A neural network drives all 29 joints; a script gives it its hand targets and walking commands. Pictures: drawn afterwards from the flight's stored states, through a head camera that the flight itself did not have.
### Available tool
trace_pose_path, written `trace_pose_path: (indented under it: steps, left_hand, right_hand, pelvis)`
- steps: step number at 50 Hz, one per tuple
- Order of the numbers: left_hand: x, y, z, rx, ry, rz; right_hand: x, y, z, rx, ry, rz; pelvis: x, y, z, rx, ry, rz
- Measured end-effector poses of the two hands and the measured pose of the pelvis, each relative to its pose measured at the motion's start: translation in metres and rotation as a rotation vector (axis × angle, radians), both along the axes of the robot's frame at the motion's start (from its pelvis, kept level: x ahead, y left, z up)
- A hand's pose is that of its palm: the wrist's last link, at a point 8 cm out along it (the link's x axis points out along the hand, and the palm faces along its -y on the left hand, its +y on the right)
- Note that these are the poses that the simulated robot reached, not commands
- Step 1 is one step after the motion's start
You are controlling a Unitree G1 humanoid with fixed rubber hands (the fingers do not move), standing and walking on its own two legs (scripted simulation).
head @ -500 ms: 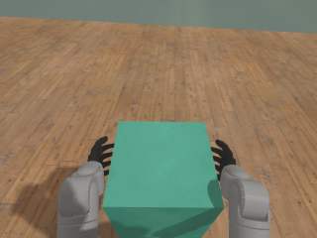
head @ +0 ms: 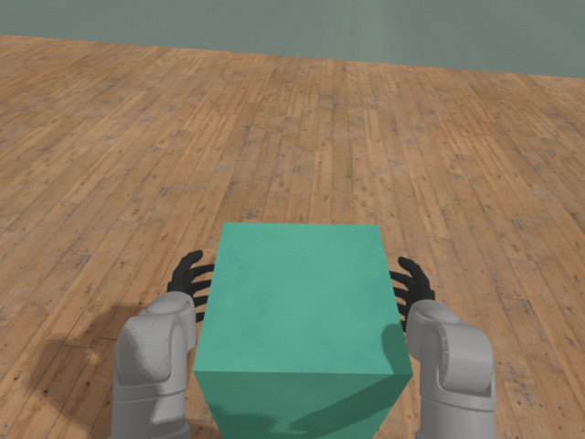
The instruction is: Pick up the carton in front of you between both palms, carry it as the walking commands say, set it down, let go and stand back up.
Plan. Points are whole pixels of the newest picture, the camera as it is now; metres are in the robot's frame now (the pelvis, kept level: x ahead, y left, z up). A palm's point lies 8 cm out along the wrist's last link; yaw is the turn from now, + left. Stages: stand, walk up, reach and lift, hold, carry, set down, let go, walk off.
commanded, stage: carry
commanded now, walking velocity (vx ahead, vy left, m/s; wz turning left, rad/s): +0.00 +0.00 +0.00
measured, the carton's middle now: (298, 337) +0.27 +0.00 +0.03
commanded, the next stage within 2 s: hold in 1.54 s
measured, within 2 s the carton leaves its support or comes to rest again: neither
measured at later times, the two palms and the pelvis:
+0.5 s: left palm (190, 313) +0.29 +0.16 +0.04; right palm (399, 325) +0.29 -0.14 +0.04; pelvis +0.01 +0.01 -0.01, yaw -1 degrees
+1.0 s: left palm (191, 322) +0.28 +0.15 +0.04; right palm (406, 335) +0.27 -0.15 +0.04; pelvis -0.02 +0.01 +0.00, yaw -1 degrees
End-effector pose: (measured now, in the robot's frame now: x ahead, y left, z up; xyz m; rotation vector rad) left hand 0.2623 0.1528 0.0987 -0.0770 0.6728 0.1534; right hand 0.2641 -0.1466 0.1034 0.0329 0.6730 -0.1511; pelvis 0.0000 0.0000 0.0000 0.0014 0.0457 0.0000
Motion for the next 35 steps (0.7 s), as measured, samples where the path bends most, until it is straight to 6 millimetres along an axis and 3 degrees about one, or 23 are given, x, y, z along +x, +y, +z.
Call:
trace_pose_path:
  steps: [6, 13, 29, 35]
  left_hand:
    - [0.024, 0.003, -0.018, 0.017, 0.052, -0.018]
    - [0.031, 0.004, -0.042, 0.042, 0.071, -0.04]
    - [0.03, 0.004, -0.063, 0.09, 0.02, -0.071]
    - [0.03, 0.003, -0.063, 0.087, -0.016, -0.065]
  right_hand:
    - [0.019, 0.003, -0.021, 0.001, 0.052, -0.006]
    - [0.024, 0.004, -0.047, -0.011, 0.071, 0.0]
    - [0.024, 0.004, -0.068, -0.058, 0.021, 0.038]
    - [0.025, 0.002, -0.068, -0.054, -0.015, 0.034]
  pelvis:
    - [0.019, 0.006, -0.003, 0.002, 0.013, -0.006]
    - [0.023, 0.01, -0.006, 0.0, 0.017, -0.01]
    - [0.006, 0.009, -0.005, -0.001, -0.008, -0.011]
    - [-0.004, 0.008, -0.003, -0.001, -0.011, -0.012]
